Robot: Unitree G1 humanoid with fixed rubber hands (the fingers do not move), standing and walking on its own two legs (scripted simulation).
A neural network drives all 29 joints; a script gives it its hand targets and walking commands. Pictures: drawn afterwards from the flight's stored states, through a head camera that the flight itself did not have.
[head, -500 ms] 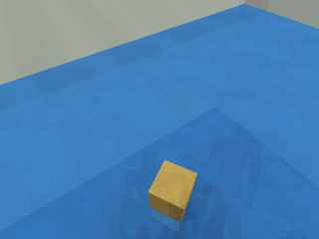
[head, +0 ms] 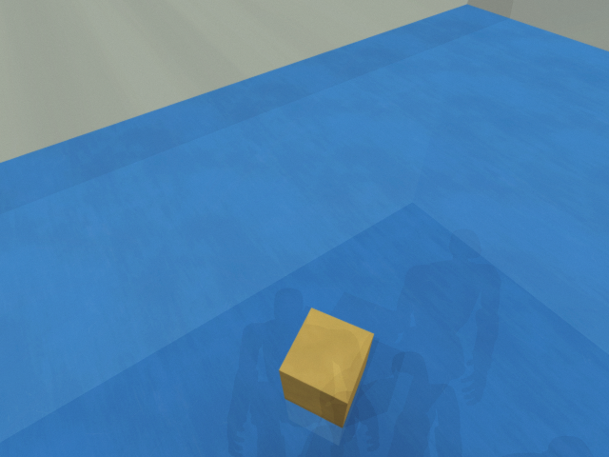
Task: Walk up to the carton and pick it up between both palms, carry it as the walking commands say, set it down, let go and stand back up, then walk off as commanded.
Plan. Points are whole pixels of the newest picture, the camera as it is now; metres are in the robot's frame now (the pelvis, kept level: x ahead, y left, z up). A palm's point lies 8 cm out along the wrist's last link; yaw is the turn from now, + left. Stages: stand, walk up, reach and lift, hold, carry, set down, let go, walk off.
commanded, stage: walk up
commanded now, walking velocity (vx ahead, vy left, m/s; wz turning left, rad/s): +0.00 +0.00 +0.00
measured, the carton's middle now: (326, 368) +0.48 -0.03 -0.66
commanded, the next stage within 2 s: none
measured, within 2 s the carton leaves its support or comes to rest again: neither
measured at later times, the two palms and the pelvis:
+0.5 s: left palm out of the picture -0.01 +0.21 -0.15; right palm out of the picture +0.00 -0.23 -0.15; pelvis +0.01 -0.01 +0.00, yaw -1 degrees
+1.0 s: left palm out of the picture +0.07 +0.40 -0.13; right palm out of the picture +0.15 -0.15 -0.14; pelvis +0.09 +0.12 -0.01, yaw -14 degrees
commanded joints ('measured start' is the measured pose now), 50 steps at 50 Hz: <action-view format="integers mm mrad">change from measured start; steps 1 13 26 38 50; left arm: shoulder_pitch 81 87 84 212 179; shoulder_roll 73 81 101 251 201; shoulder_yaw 10 10 12 92 91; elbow -7 -21 -34 -58 -230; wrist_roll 0 -1 -3 28 7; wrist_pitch -4 -6 -11 12 41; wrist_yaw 2 1 0 31 3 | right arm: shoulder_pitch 65 67 64 -161 117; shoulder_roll -73 -79 -94 -118 -390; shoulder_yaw -9 -9 -10 -55 -81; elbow -11 -27 -40 -276 -319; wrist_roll -1 -2 -4 -31 -7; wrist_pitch -3 -2 -3 50 -7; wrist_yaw -3 -4 -5 48 18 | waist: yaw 0 1 2 84 -43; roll -3 -6 -10 -192 131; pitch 48 39 34 77 -235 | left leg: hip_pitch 43 46 45 -452 180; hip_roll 102 105 108 39 567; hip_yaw -88 -81 -73 -56 -473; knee -50 -42 -34 485 -58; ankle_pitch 86 102 95 -112 327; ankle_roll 23 21 19 -117 81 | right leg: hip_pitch -106 -99 -94 -23 -414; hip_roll -117 -118 -120 -296 -68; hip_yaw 85 91 102 388 149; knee -84 -75 -72 -126 686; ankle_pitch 113 162 198 259 -429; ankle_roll -19 -24 -29 -119 70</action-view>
